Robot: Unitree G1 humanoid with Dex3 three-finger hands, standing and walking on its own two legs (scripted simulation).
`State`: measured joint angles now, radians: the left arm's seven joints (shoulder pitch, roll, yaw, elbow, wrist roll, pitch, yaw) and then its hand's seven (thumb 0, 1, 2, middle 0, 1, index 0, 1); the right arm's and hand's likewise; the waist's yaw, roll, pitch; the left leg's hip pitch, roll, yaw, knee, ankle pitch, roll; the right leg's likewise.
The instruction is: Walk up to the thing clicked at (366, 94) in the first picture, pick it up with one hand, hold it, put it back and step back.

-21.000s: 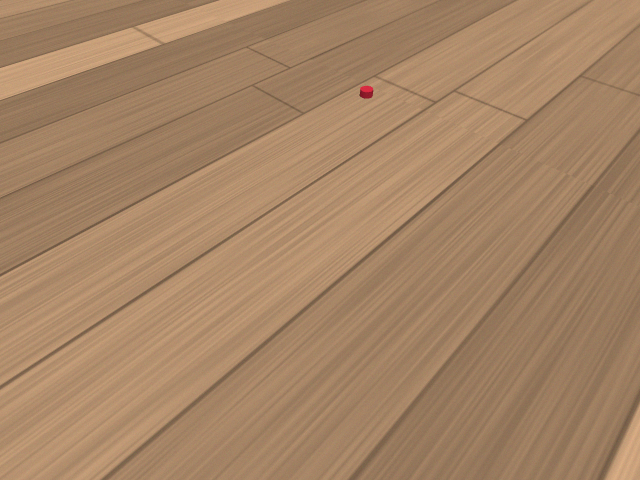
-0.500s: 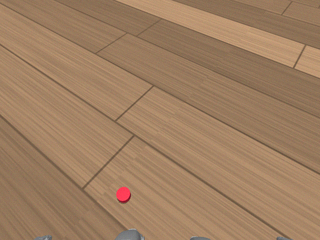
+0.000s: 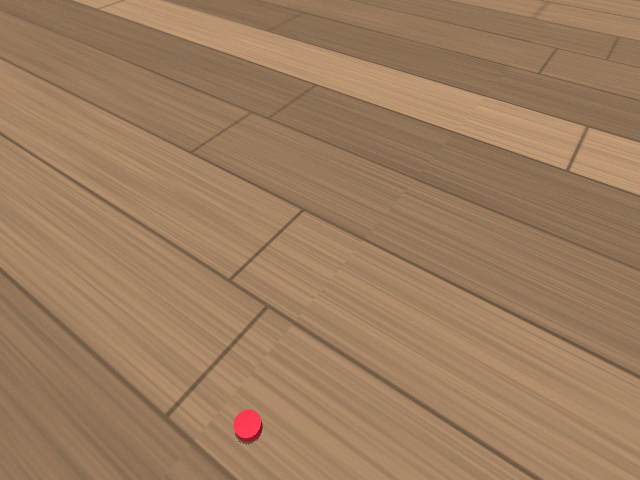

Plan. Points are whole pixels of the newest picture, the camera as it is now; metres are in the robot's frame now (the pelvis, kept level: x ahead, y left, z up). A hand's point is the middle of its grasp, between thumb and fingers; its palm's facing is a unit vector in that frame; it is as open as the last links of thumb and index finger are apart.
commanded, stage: walk up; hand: left
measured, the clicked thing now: (248, 425) +0.41 +0.24 -0.76
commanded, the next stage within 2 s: none
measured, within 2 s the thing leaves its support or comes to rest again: neither
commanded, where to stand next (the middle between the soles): +0.04 -0.01 m, yaw +1 degrees
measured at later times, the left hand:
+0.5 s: hand out of the picture +0.01 +0.23 -0.15, palm faces +0.02 -0.94 -0.34, open 7.4 cm
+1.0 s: hand out of the picture +0.12 +0.25 -0.17, palm faces +0.02 -0.90 -0.44, open 7.4 cm
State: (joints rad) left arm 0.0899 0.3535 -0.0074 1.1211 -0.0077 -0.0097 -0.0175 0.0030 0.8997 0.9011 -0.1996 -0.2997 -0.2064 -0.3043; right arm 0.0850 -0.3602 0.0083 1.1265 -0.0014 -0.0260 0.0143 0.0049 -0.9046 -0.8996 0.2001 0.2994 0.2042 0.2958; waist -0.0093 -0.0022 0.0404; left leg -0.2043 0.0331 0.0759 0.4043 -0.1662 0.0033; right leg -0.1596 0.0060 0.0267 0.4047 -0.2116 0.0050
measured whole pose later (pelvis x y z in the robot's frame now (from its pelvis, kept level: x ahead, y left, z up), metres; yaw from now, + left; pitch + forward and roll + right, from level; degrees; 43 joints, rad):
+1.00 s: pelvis +0.02 -0.03 -0.04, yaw +3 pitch -3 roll +0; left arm 0.11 0.40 0.05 0.89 0.00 0.00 0.01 0.00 0.90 0.90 -0.20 -0.30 -0.20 -0.30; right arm 0.14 -0.43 -0.06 0.86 0.02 0.08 -0.02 0.01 -0.91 -0.90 0.20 0.30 0.20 0.30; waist -0.02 0.04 0.20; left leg -0.37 -0.02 -0.10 1.10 -0.59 0.01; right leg -0.47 -0.05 -0.02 0.72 -0.19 0.00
